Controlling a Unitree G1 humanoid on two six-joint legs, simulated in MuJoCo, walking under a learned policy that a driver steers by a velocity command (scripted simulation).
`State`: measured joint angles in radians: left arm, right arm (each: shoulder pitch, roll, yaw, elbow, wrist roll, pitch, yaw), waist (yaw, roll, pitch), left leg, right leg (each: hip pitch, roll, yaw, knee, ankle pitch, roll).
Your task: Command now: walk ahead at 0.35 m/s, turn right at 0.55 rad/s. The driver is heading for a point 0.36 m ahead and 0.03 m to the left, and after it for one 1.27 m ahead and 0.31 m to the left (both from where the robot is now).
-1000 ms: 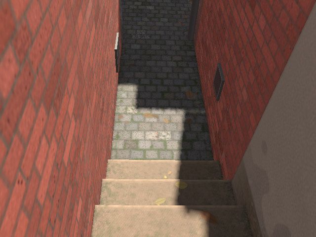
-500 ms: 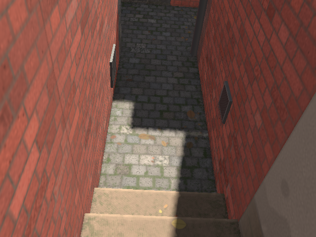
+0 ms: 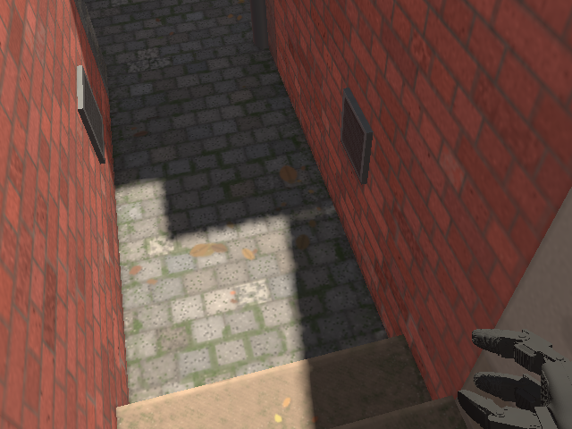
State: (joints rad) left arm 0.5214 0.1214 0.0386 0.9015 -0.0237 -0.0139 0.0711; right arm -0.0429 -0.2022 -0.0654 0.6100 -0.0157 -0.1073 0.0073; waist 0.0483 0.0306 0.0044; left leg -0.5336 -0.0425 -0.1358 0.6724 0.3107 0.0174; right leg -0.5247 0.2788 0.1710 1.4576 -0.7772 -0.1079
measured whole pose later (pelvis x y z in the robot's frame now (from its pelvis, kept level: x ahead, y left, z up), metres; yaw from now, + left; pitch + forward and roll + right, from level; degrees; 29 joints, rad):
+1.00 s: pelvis +0.48 +0.18 -0.31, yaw +23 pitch +1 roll -3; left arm 0.06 0.20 0.05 0.74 -0.01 -0.06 -0.03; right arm 0.59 -0.09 -0.03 0.95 0.03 -0.05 -0.13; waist -0.10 -0.06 -0.08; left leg -0.27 -0.23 -0.08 1.08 -0.80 0.21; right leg -0.75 -0.03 0.16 0.89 0.37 0.01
